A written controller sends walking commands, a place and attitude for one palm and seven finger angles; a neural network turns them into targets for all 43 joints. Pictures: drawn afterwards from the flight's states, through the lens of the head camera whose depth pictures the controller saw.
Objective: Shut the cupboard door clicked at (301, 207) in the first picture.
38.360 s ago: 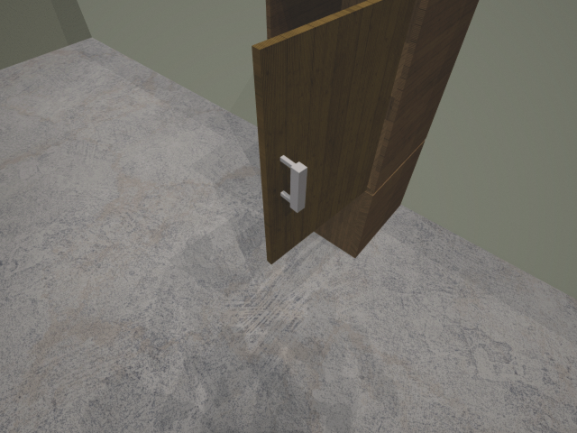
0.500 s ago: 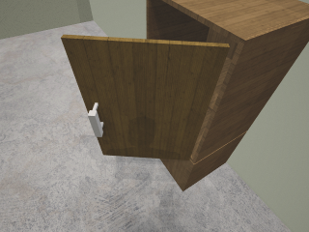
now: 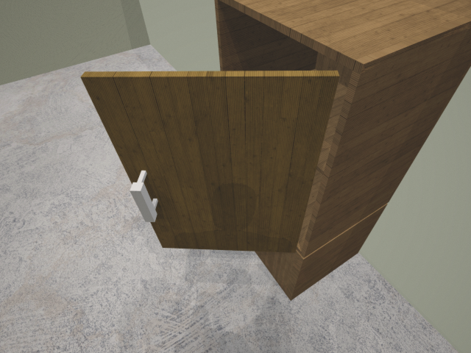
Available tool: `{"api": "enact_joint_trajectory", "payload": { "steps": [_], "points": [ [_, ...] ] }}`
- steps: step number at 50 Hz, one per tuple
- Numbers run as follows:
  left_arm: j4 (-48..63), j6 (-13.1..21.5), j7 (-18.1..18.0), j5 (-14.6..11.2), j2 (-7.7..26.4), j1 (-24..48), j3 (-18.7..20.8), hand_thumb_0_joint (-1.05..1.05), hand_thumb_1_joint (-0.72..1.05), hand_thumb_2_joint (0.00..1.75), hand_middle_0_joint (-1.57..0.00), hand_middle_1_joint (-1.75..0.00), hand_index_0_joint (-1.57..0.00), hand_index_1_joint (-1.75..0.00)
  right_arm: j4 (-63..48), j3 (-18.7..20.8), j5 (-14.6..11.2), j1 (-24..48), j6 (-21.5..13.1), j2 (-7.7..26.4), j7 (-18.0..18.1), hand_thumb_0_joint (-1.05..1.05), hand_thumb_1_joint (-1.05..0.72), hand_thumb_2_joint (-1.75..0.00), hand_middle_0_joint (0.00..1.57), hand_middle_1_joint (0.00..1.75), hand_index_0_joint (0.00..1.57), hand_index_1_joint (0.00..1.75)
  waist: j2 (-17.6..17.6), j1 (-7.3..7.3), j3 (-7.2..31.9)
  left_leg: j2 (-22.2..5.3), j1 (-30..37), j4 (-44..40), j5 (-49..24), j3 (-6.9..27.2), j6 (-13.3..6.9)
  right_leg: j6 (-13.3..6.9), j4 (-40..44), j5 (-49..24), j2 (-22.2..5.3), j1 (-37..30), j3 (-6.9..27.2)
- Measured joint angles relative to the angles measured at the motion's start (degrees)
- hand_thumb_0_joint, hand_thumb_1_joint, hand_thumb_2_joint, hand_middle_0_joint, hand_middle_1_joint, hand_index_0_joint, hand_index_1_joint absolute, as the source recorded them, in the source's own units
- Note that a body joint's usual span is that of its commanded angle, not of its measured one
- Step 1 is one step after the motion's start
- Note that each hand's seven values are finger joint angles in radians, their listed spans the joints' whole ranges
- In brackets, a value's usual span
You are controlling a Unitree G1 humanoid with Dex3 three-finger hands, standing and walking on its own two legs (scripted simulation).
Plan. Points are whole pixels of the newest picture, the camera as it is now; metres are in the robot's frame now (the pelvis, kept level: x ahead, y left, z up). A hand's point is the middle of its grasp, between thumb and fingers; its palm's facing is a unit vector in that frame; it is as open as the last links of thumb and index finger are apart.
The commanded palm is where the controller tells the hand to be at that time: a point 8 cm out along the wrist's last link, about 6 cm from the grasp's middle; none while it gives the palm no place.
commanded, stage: raise the hand and make a fist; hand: left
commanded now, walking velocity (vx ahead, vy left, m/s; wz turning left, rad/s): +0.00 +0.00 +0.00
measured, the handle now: (147, 196) +0.45 +0.24 -0.04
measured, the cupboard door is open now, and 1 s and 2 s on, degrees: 55 55 55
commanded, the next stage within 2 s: bring the fist close to the handle in 2.00 s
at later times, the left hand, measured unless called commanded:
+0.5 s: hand out of the picture +0.14 +0.16 -0.08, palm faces +0.03 -1.00 +0.02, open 6.2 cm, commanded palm +0.11 +0.22 -0.06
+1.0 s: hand (134, 337) +0.16 +0.19 -0.06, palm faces +0.00 -1.00 -0.03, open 3.8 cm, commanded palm +0.13 +0.24 -0.05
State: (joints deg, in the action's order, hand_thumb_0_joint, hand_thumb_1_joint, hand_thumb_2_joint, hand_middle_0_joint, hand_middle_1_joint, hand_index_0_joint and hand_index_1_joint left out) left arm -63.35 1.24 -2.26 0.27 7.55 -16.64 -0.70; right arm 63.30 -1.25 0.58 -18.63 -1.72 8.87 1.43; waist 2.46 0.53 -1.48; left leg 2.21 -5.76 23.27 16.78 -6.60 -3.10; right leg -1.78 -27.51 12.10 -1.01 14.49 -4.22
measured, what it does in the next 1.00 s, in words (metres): lowers itself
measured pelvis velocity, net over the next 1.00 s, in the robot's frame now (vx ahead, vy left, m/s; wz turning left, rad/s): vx -0.04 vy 0.00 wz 0.02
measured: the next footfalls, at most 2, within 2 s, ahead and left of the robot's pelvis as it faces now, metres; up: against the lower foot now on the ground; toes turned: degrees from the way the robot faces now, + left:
none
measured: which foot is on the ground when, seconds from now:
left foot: down 0.00-1.00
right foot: down 0.00-1.00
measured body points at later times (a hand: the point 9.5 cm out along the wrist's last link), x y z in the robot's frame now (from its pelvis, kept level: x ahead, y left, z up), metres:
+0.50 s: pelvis -0.03 -0.03 -0.09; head +0.02 -0.01 +0.35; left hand +0.13 +0.21 -0.08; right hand +0.23 -0.28 -0.10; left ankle -0.04 +0.08 -0.74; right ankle +0.03 -0.10 -0.74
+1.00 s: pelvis -0.04 +0.00 -0.10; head +0.03 +0.02 +0.34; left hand +0.16 +0.24 -0.05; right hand +0.11 -0.23 -0.18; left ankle -0.04 +0.08 -0.74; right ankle +0.03 -0.10 -0.74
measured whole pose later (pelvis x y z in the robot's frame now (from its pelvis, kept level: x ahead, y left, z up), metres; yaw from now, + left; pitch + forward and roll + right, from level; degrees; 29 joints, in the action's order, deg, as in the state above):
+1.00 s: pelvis -0.04 +0.00 -0.10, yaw +1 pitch +17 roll -2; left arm 3.2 24.8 13.9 -15.7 13.2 -26.9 7.8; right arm 30.3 -0.4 -1.2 -17.4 -11.7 13.3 2.2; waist 1.2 1.2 8.3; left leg 1.1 -52.6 70.0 34.0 -1.2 -3.5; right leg -2.4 -64.8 24.3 -1.6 57.1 -7.3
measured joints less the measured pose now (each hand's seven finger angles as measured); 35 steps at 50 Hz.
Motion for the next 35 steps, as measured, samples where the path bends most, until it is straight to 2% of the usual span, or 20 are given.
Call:
{"api": "enact_joint_trajectory", "payload": {
  "steps": [5, 6, 7, 9, 11, 13, 15, 18, 20, 23, 26, 28, 32, 35],
  "points": [
    [-0.38, 0.23, -0.36, 0.06, 0.26, 0.52, -0.08, 0.01, 0.93, 0.89, -0.2, -0.3, -0.2, -0.3, 0.76, 0.1, -0.2, 0.69, 0.28, 0.21, -0.08, 0.01, -0.91, -0.9, 0.2, 0.3, 0.2, 0.29, -0.45, 0.02, -0.57, -0.74, -0.21, 0.39, 0.28, 0.35, 0.6, -0.38, 0.5, 0.05, 0.66, -0.29, -0.45],
    [8.51, -2.88, 0.22, -1.41, 0.42, -1.87, 2.49, 0.02, 0.93, 0.89, -0.2, -0.3, -0.2, -0.3, -1.44, 0.02, -0.12, 0.25, -0.79, 0.07, 0.76, 0.01, -0.91, -0.9, 0.2, 0.3, 0.2, 0.29, -1.05, 0.1, -1.61, -0.98, -0.82, 1.9, 0.88, 0.37, 0.76, -0.43, -0.56, 0.36, 0.76, 0.16, -0.52],
    [19.35, -3.46, -0.21, -3.23, 1.18, -5.18, 2.68, 0.02, 0.94, 0.89, -0.2, -0.3, -0.2, -0.3, -4.14, -0.2, -0.73, -0.99, -3.42, 0.21, 1.91, 0.01, -0.91, -0.9, 0.2, 0.3, 0.2, 0.3, -1.58, -0.14, -1.52, -1.17, -2.02, 3.59, 1.64, 0.29, 0.86, -0.59, -2.07, 0.98, 0.81, 1.34, -0.51],
    [37.19, -1.05, -1.75, -6.76, 2.01, -9.96, 1.84, 0.02, 0.94, 0.89, -0.2, -0.3, -0.2, -0.31, -8.23, 0.03, -1.6, -2.79, -9.06, 1.52, 2.89, 0.01, -0.91, -0.9, 0.2, 0.3, 0.2, 0.3, -1.45, -0.01, 0.23, -1.24, -3.87, 5.93, 2.87, 0.63, 1.12, -0.8, -4.25, 2.27, 0.63, 2.98, -0.83],
    [45.67, 3.52, -1.99, -8.56, 1.69, -8.79, 2.42, 0.02, 0.93, 0.89, -0.21, -0.31, -0.21, -0.32, -11.77, 1.12, -1.7, -2.25, -12.93, 3.3, 2.42, 0.01, -0.9, -0.9, 0.2, 0.3, 0.2, 0.3, -0.66, 1.58, 1.81, -1.01, -7.07, 9.06, 3.83, 2.2, 1.18, -0.78, -6.32, 3.36, -0.07, 5.05, -2.38],
    [48.22, 10.55, 0.46, -10.15, 1.15, -5.05, 4.64, 0.02, 0.93, 0.89, -0.23, -0.33, -0.23, -0.34, -15.57, 2.33, -1.16, -0.2, -14.96, 4.73, 1.35, 0.01, -0.9, -0.9, 0.2, 0.3, 0.2, 0.3, -0.8, 2.37, 3.87, -0.88, -12.43, 13.45, 5.07, 2.83, 1.18, -0.98, -10.06, 4.56, -0.65, 9.92, -3.1],
    [49.11, 18.69, 5.11, -12.13, 0.94, -2.47, 6.94, 0.01, 0.92, 0.89, -0.25, -0.36, -0.25, -0.36, -19.76, 3.46, -0.81, 2.49, -15.97, 5.57, -0.02, 0.01, -0.9, -0.9, 0.2, 0.3, 0.2, 0.3, -2.07, 2.3, 5.85, -1.07, -18.3, 18.55, 6.8, 2.32, 1.43, -1.43, -15.22, 6.11, -0.86, 16.11, -2.65],
    [50.0, 30.99, 14.45, -13.97, 1.16, -2.5, 8.82, 0.01, 0.92, 0.89, -0.29, -0.4, -0.29, -0.41, -25.98, 5.04, -0.65, 6.81, -16.35, 6.57, -1.92, 0.01, -0.9, -0.9, 0.2, 0.3, 0.2, 0.3, -4.41, 1.52, 7.79, -1.0, -26.75, 27.36, 9.82, 3.1, 2.16, -2.23, -23.79, 8.91, -0.46, 25.15, -1.63],
    [50.22, 35.34, 19.93, -14.43, 1.89, -4.19, 9.1, 0.0, 0.92, 0.89, -0.32, -0.44, -0.32, -0.44, -29.72, 5.93, -1.12, 9.38, -15.72, 7.36, -2.52, 0.01, -0.9, -0.9, 0.2, 0.3, 0.2, 0.3, -5.53, 0.8, 8.52, -0.95, -31.77, 33.06, 12.6, 3.63, 1.97, -2.67, -29.08, 10.75, -0.18, 30.35, -1.31],
    [51.52, 34.11, 23.39, -15.72, 2.76, -8.0, 8.94, 0.0, 0.91, 0.89, -0.38, -0.49, -0.37, -0.49, -34.34, 6.77, -1.88, 12.09, -14.35, 8.32, -1.98, 0.01, -0.9, -0.9, 0.2, 0.3, 0.2, 0.29, -6.18, -0.49, 8.98, -1.22, -37.87, 40.1, 15.46, 4.15, 2.0, -2.99, -35.11, 12.93, -0.11, 36.15, -1.7],
    [55.19, 31.47, 21.65, -16.28, 3.04, -11.84, 9.16, 0.01, 0.9, 0.89, -0.43, -0.55, -0.43, -0.55, -37.15, 6.78, -1.88, 13.11, -13.8, 8.22, -1.01, 0.01, -0.91, -0.9, 0.2, 0.3, 0.2, 0.29, -5.76, -1.84, 9.05, -1.52, -42.43, 45.05, 17.24, 5.43, 2.53, -3.2, -38.65, 14.19, -0.19, 39.8, -3.04],
    [59.0, 31.4, 19.86, -16.23, 3.37, -13.66, 9.1, 0.01, 0.9, 0.9, -0.47, -0.59, -0.47, -0.59, -37.67, 5.97, -1.61, 13.14, -13.6, 7.5, -0.5, 0.01, -0.91, -0.9, 0.2, 0.3, 0.2, 0.29, -5.17, -2.62, 9.02, -1.68, -44.66, 47.52, 18.24, 6.42, 2.25, -3.26, -40.04, 14.65, -0.22, 41.31, -4.09],
    [65.08, 31.88, 19.2, -15.78, 4.47, -12.15, 8.04, 0.02, 0.9, 0.9, -0.54, -0.67, -0.53, -0.67, -36.33, 2.91, -1.24, 12.41, -12.82, 5.18, -0.02, 0.01, -0.9, -0.9, 0.2, 0.3, 0.2, 0.3, -3.63, -3.47, 8.93, -1.89, -48.18, 50.89, 19.03, 8.14, 2.16, -3.31, -41.52, 14.8, -0.27, 43.49, -5.88],
    [66.57, 28.4, 20.43, -15.54, 5.42, -8.68, 7.2, 0.02, 0.9, 0.9, -0.59, -0.73, -0.59, -0.73, -34.82, 0.5, -1.62, 11.24, -11.38, 2.87, 0.13, 0.01, -0.9, -0.9, 0.2, 0.3, 0.2, 0.3, -2.47, -3.1, 8.52, -1.99, -49.29, 51.54, 18.84, 8.42, 1.95, -3.11, -41.4, 14.25, -0.2, 44.19, -6.2]
  ]
}}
